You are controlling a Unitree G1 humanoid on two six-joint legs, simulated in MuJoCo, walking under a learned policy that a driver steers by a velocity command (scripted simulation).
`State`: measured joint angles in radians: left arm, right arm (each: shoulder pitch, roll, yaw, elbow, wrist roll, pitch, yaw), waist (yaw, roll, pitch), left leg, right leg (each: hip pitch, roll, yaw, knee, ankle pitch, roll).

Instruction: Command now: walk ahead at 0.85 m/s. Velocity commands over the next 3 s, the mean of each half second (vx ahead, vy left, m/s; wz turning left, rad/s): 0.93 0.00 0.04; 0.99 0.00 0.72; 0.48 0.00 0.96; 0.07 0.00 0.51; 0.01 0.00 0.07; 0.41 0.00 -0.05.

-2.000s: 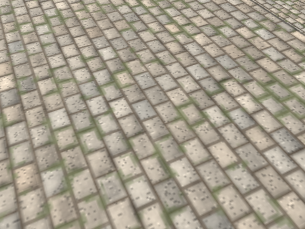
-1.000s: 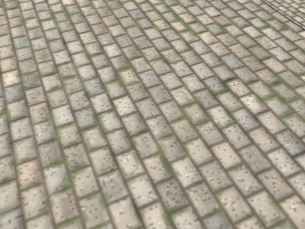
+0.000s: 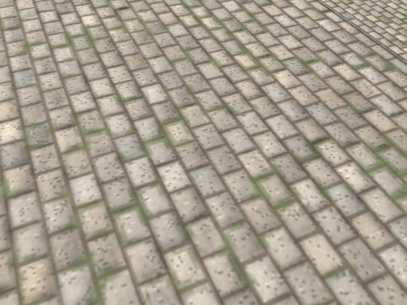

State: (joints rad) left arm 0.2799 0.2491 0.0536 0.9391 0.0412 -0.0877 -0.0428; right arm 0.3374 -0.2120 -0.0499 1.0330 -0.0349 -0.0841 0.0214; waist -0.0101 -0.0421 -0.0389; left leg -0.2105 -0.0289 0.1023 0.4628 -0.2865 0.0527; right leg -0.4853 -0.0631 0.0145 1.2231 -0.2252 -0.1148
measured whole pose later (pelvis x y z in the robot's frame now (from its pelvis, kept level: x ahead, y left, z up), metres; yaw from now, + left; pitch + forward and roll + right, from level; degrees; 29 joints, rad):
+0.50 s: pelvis +0.41 -0.03 -0.01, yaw +2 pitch +0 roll -1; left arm 0.31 0.26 0.07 0.97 0.04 -0.09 -0.02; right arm 0.29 -0.24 -0.04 0.93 -0.02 -0.09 0.02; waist 0.00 0.02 0.04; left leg -0.45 0.06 -0.06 1.30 -0.23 0.12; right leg -0.26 0.08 -0.15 0.48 -0.23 -0.11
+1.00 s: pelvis +0.87 +0.05 -0.01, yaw +26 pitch +0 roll +1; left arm 0.07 0.20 -0.01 0.70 0.07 -0.10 -0.01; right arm 0.44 -0.29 -0.07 0.95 -0.01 -0.04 0.00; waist -0.05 0.01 0.03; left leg -0.18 -0.25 -0.02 0.46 -0.26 0.21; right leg -0.62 -0.12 0.12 1.27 -0.32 0.04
